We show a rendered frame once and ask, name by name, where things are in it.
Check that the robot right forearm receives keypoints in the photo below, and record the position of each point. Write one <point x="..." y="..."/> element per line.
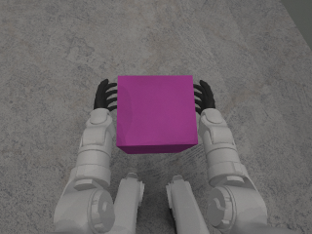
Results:
<point x="224" y="165"/>

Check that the robot left forearm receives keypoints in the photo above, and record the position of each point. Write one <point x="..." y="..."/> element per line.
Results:
<point x="93" y="159"/>

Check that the robot right thigh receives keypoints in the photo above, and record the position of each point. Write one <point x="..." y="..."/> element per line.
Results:
<point x="188" y="217"/>

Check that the robot thigh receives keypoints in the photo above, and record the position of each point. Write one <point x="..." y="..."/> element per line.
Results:
<point x="188" y="217"/>
<point x="127" y="201"/>

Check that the right robot upper arm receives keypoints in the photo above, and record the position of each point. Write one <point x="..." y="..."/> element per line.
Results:
<point x="240" y="210"/>

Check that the left robot hand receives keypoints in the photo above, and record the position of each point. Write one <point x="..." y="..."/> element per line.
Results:
<point x="101" y="100"/>

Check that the robot left thigh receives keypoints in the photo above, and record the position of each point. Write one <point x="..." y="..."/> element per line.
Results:
<point x="127" y="201"/>

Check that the right robot hand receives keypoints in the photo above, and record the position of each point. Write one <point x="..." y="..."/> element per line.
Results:
<point x="206" y="97"/>

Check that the left robot upper arm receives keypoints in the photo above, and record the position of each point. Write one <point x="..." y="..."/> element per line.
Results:
<point x="88" y="211"/>

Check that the carton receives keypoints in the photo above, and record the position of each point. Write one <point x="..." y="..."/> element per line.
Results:
<point x="155" y="114"/>

